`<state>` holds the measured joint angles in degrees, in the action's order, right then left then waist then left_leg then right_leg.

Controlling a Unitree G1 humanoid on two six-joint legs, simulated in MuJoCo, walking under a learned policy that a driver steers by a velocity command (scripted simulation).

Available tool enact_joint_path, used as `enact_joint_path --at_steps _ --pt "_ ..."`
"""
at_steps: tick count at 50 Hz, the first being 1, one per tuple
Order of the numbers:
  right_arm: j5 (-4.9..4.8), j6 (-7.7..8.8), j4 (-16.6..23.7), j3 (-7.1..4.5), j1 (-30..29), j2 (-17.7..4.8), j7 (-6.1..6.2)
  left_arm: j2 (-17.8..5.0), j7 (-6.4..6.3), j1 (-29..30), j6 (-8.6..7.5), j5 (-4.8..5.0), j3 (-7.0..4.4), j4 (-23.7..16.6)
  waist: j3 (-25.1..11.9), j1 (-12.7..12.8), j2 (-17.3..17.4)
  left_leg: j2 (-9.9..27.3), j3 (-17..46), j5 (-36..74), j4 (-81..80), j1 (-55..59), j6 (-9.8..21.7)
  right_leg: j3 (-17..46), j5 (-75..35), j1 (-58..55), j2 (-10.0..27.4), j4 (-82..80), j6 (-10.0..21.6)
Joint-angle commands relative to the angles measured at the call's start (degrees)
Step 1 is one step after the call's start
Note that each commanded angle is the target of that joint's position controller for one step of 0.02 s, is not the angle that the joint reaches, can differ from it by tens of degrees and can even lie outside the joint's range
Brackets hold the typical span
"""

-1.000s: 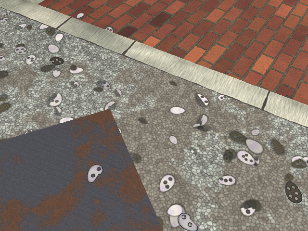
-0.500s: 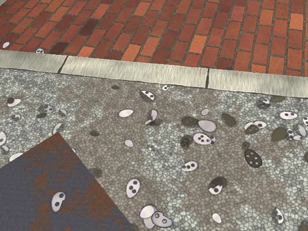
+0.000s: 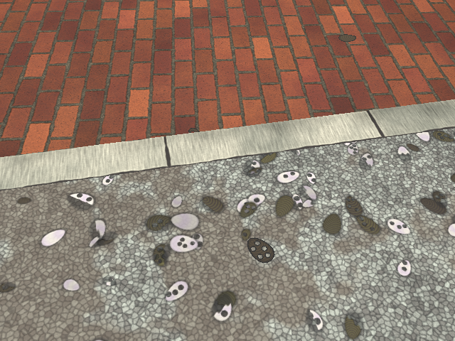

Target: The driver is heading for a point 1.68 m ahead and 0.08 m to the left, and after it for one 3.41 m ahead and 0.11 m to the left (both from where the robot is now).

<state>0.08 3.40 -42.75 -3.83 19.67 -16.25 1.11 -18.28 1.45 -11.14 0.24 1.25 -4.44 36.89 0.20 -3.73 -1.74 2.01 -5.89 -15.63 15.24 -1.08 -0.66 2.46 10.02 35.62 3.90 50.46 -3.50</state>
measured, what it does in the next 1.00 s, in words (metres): walks ahead: right foot, then left foot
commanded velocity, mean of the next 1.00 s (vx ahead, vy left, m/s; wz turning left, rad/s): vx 0.48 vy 0.00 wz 0.04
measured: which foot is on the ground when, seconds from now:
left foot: down 0.00-0.16, up 0.18-0.66, down 0.68-1.00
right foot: up 0.00-0.12, down 0.14-0.70, up 0.72-1.00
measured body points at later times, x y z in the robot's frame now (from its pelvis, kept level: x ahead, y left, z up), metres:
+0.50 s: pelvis +0.25 -0.11 +0.00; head +0.27 -0.13 +0.45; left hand +0.36 +0.16 -0.10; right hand +0.37 -0.39 -0.10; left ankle +0.47 +0.03 -0.68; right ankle +0.15 -0.16 -0.74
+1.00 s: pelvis +0.56 -0.12 +0.00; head +0.60 -0.11 +0.45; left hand +0.73 +0.15 -0.08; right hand +0.67 -0.40 -0.11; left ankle +0.53 -0.04 -0.74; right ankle +0.73 -0.29 -0.69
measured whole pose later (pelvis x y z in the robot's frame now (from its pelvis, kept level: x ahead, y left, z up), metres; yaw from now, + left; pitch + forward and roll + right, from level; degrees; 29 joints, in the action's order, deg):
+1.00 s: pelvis +0.56 -0.12 +0.00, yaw +7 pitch +2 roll +1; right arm -1.1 2.4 -40.0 -3.2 17.5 -17.2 0.0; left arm -17.0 0.1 -6.5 -5.4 -0.9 -0.7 36.5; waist 2.6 -3.3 -1.3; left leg -7.5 7.3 -11.9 21.3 -10.5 4.8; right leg 7.2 4.7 36.9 4.9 41.5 -5.0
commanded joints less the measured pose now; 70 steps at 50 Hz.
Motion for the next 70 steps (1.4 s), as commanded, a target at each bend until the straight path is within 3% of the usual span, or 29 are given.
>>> enact_joint_path --at_steps 1,4,7,8,9,10,11,12,14,19,28,32,34,35,36,37,38,40,46,52,53,55,57,58,59,60,63,66,70 --pt "-0.8 0.86 3.08 -3.25 -2.09 -11.78 -0.36 -2.01 1.06 9.42 -1.55 0.09 0.33 -7.17 5.11 -1.24 8.47 13.89 5.3 4.07 -7.32 -1.74 9.69 -2.68 -0.63 2.19 0.65 -7.2 1.39" --pt "-1.96 0.42 2.06 -3.77 -1.51 -13.02 -0.89 -2.98 1.64 9.47 -1.36 0.26 0.14 -7.94 5.36 -0.32 8.42 15.68 3.15 8.14 -4.96 -0.89 8.75 -5.1 2.92 -2.6 -0.29 -11.43 4.6" --pt "-2.31 -0.14 1.84 -3.1 -1.78 -11.77 -0.81 -8.79 0.99 -7.23 -0.84 0.2 -3.47 -3.41 -5.34 9.28 4.83 11.35 -5.38 36.66 20.68 -6.65 4.55 -9.2 1.27 -30.13 -7.88 -18.43 9.79" --pt "-0.11 0.16 3.44 -1.49 -0.98 -8.12 -0.71 -13.62 -0.14 -17.71 -0.35 0.97 -5.21 -1.68 -11.28 13.22 -3.72 8.51 -6.15 16.46 40.74 -21.52 1.22 5.7 4.88 -47.01 0.99 -20.26 13.66" --pt "1.21 1.69 7.87 0.56 0.53 -2.16 -0.82 -19.71 -0.13 -15.48 -1.42 0.88 -5.26 -3.29 -17.31 7.4 -17.89 -2.85 3.03 -19.4 57.99 -41.86 -1.71 42.13 22.12 -56.74 14.39 -31.42 24.32" --pt "-1.43 3.1 7.71 -0.85 -6.03 -9.19 -1.1 -13.24 0.43 -14.78 -2.79 0.5 -3.51 -4.03 -15.38 11.58 -7.76 -0.82 11.23 -15.25 62.61 -47.32 -0.67 43.47 24.4 -54.58 15.44 -37.24 23.07" --pt "-2.67 3.98 8.69 -1.29 -8.52 -10.78 -1.41 -10.51 0.53 -12.69 -3.62 -0.07 -2.42 -3.25 -8.44 10.21 -6.75 1.52 10.39 -9.38 60.96 -49.82 1.14 35.77 18.88 -49.02 14.32 -36.71 21.46" --pt "-1.49 4.4 7.85 -1.03 -8.21 -10.12 -1.04 -8.98 0.54 -9.57 -3.91 -0.21 -1.85 -3.55 -5.45 7.97 -2.17 3.87 10.32 -4.7 56.8 -46.53 1.68 29.4 11.75 -42.21 11.74 -35.78 19.88" --pt "-0.25 3.69 5.67 -1.11 -5.38 -9.34 -1.38 -5.65 0.06 -3.6 -3.88 -1.37 -0.49 -4.28 -2.71 3.98 -3.27 6.88 10.1 1.79 50.51 -39.13 1.19 19.09 0.02 -32.54 7.89 -37.19 17.78" --pt "-0.34 1.16 4.04 -0.2 -7.08 -6.38 -1.97 -6.07 -0.84 -4.82 -5.33 -1.44 -0.15 -0.49 0.55 3.9 -1.55 6.4 7.65 12.58 41.96 -39.56 -1.42 6.72 -18.83 -28.45 5.74 -40.55 16.53" --pt "-1.73 2.37 8.14 1.39 -20.87 -3.49 -5.04 -7.38 -2.02 -10.41 -4.95 -1.34 -0.28 5.64 6.44 9.09 0.3 0.68 5.94 25.31 16.31 -39.67 2.49 -3.17 -20.71 -38.06 7.6 -42.48 11.52" --pt "-1.0 2.17 8.84 0.52 -17.23 -5.37 -5.9 -9.18 -3.28 -9.76 -3.21 -1.58 -0.85 5.86 0.16 5.58 -2.98 -4.82 1.0 13.27 16.32 -33.74 6.18 -5.51 -55.34 -46.77 8.73 -29.31 9.76" --pt "-1.0 1.72 6.58 -1.68 -3.95 -9.86 -4.9 -10.23 -4.03 -7.74 -2.15 -1.85 -0.91 4.78 -7.89 -1.91 -3.48 -7.55 0.71 12.91 14.36 -15.46 9.52 -7.6 -63.76 -42.0 6.93 -9.35 8.06" --pt "-0.83 1.04 5.78 -2.93 4.37 -14.2 -3.94 -8.2 -4.15 -9.52 -2.83 -3.07 0.06 3.31 -15.24 -4.46 3.62 2.1 14.2 17.32 16.79 5.52 14.2 -7.84 -43.29 -26.04 4.56 8.62 6.37" --pt "-1.67 1.1 6.0 -3.41 5.18 -15.73 -3.86 -1.09 -2.85 -14.82 -4.17 -3.11 2.25 2.59 -22.55 -0.84 18.11 16.77 47.3 6.61 11.22 26.37 27.32 -2.83 16.82 -0.33 -10.02 33.03 0.52" --pt "-1.69 0.72 5.95 -2.3 5.51 -11.27 -3.34 -7.21 -1.42 -10.64 -6.47 -1.31 1.26 1.73 -24.19 -3.62 9.37 16.05 52.11 -2.44 4.57 26.86 25.0 7.17 19.03 5.54 -7.89 36.27 2.33" --pt "-1.14 0.57 6.67 -1.9 2.7 -9.97 -2.75 -8.27 -0.69 -4.22 -7.65 1.11 1.02 -0.99 -15.09 -3.55 6.19 14.49 43.79 -4.05 3.03 19.82 21.8 7.25 15.47 8.6 -4.48 33.14 3.19" --pt "-0.67 0.9 7.82 -1.43 -3.75 -8.31 -2.48 -6.86 -1.04 -0.7 -8.26 -1.01 1.24 -2.19 -3.95 1.32 -2.23 10.1 34.32 8.08 0.34 2.31 19.49 5.0 11.36 5.68 -0.61 20.9 3.64" --pt "-0.86 0.5 7.83 -1.91 -6.3 -10.25 -1.08 -2.83 -1.76 -0.79 -5.83 -2.67 2.64 -2.58 0.14 4.2 3.43 3.41 21.5 21.04 -2.6 -17.72 18.13 0.45 2.73 -4.76 0.33 0.54 -1.76" --pt "-1.88 -1.16 5.47 -2.23 -0.78 -10.67 -0.35 -4.03 -1.06 8.56 -6.75 -0.9 2.07 -4.48 -1.49 -0.1 6.86 2.36 24.96 7.31 2.99 -15.07 12.49 2.08 -12.62 -12.28 -4.0 -18.92 -1.62" --pt "7.2 1.7 4.79 0.0 -1.5 -7.71 -5.17 1.28 0.68 4.0 -4.72 -7.12 5.85 -2.51 -1.38 2.29 10.57 4.46 25.68 5.84 3.07 -15.84 13.06 2.61 -10.26 -12.66 -1.82 -15.85 -0.07" --pt "4.59 3.42 5.45 -0.46 -4.03 -7.8 -7.55 -4.47 0.32 4.21 -3.83 -5.24 4.15 -3.04 -0.12 5.39 5.96 5.04 28.68 7.59 7.26 -18.16 10.99 1.27 -7.55 -18.83 -0.9 -17.84 2.79" --pt "3.81 4.66 5.48 0.07 -4.15 -5.93 -7.1 -9.95 -1.28 -9.44 -6.28 -3.47 1.84 0.44 -7.9 10.79 -0.23 -2.66 25.48 14.51 24.21 -23.9 6.07 3.46 -8.52 -39.11 1.95 -18.99 10.18" --pt "5.51 5.65 5.16 2.61 8.0 3.12 -6.2 -12.19 -1.39 -17.77 -7.09 -3.14 1.95 1.76 -24.13 7.05 -16.45 -13.19 18.11 -12.08 41.84 -35.19 1.06 24.89 -22.04 -62.92 16.95 -20.77 27.15" --pt "4.6 5.53 6.07 2.26 3.48 -0.6 -7.15 -9.61 -1.23 -20.28 -6.54 -4.1 3.1 2.0 -19.95 10.9 -15.44 -11.6 16.61 -19.17 57.1 -52.1 0.03 43.08 -0.77 -63.85 21.14 -30.36 27.5" --pt "4.27 5.12 5.53 1.1 -3.38 -4.21 -6.15 -6.86 -1.08 -16.77 -6.78 -3.54 3.28 2.5 -6.75 11.12 -6.42 -6.74 15.49 -11.15 63.94 -58.59 0.83 37.4 14.81 -51.99 19.21 -32.77 21.25" --pt "5.1 3.92 3.94 2.1 -4.81 -1.8 -4.13 1.98 -1.9 -8.44 -6.41 -3.27 6.19 2.41 -2.95 6.17 -3.97 2.13 12.7 2.75 56.35 -45.42 1.62 18.46 3.83 -32.51 14.02 -38.62 16.65" --pt "3.74 3.22 4.18 2.47 -9.29 -0.38 -5.92 0.09 -3.32 -7.65 -7.16 -4.34 4.92 3.32 -2.35 6.39 -2.9 3.52 10.25 3.01 47.66 -43.59 0.11 7.66 -5.27 -32.55 12.02 -42.33 16.22" --pt "3.12 2.67 4.43 3.3 -13.14 1.38 -7.74 -2.79 -2.35 -11.7 -7.46 -5.89 3.54 6.32 0.19 7.43 -1.28 3.64 6.81 14.68 34.96 -42.94 0.07 -3.11 -18.14 -32.96 11.63 -44.22 17.35"
Velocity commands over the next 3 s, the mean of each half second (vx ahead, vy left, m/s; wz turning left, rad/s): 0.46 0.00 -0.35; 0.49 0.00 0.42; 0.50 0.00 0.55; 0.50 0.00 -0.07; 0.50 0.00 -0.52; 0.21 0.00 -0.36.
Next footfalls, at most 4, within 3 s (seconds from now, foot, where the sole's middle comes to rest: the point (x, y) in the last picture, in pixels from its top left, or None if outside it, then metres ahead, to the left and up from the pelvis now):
0.14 right None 0.19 -0.16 -0.78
0.68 left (234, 316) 0.57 -0.04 -0.78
1.14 right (292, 240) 0.82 -0.26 -0.78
1.66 left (185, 198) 1.02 0.10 -0.78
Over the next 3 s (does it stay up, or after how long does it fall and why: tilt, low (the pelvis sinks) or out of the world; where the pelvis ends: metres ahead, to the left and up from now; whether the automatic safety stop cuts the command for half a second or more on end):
stays up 1.59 0.05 -0.13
